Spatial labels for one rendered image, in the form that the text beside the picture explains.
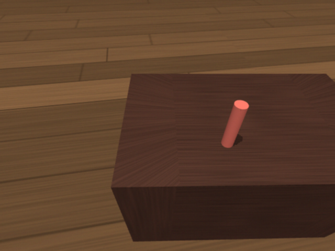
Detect can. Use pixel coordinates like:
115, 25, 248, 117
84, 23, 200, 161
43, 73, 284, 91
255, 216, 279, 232
221, 100, 249, 148

